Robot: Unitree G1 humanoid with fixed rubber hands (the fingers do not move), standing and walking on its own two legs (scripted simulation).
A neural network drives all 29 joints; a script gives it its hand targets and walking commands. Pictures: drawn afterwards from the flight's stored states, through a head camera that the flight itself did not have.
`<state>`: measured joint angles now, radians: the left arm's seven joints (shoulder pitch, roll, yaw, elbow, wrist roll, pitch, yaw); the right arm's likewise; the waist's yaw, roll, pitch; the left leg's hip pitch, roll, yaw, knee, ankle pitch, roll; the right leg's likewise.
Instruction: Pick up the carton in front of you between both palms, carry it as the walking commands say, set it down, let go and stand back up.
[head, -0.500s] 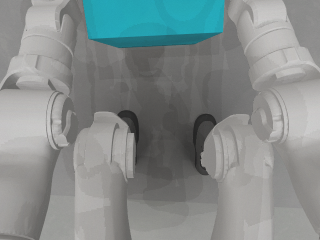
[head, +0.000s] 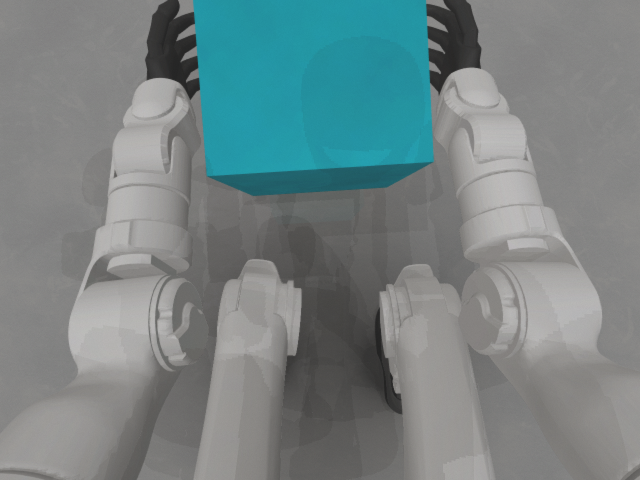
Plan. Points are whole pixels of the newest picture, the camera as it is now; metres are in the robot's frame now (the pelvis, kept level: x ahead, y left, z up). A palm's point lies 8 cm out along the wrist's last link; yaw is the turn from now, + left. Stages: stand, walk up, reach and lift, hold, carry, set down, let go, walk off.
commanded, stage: reach and lift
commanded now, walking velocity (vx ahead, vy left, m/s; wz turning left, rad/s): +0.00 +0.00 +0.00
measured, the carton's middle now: (314, 101) +0.53 +0.04 -0.15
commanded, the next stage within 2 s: none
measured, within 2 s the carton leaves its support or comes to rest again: neither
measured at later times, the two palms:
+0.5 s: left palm (101, 44) +0.48 +0.18 +0.07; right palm (551, 39) +0.49 -0.12 +0.07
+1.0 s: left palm out of the picture +0.43 +0.17 +0.23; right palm out of the picture +0.44 -0.13 +0.23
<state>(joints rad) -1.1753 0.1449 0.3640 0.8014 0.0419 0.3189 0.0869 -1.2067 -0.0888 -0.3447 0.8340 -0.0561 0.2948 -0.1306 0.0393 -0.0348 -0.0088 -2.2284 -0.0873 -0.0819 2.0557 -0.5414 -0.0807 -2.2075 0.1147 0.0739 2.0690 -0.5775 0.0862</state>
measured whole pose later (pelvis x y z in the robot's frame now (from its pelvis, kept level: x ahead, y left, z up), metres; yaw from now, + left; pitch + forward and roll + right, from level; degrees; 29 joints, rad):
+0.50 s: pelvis +0.01 +0.00 +0.12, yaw +1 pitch +42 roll -1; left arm -0.95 0.01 0.43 0.64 0.20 0.41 0.03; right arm -0.95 0.04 -0.43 0.65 -0.19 0.40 -0.08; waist 0.03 -0.02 -0.20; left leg -1.89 -0.10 -0.10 1.64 -0.48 -0.07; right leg -1.87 0.12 0.10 1.66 -0.51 0.07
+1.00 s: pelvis +0.06 +0.00 +0.26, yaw +1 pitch +27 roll +0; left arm -0.56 -0.08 0.36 0.62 0.19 0.34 0.04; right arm -0.55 0.11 -0.36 0.62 -0.18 0.32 -0.06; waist 0.02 -0.01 -0.23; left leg -1.18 -0.08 -0.13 1.15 -0.43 -0.04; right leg -1.16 0.10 0.13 1.16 -0.45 0.04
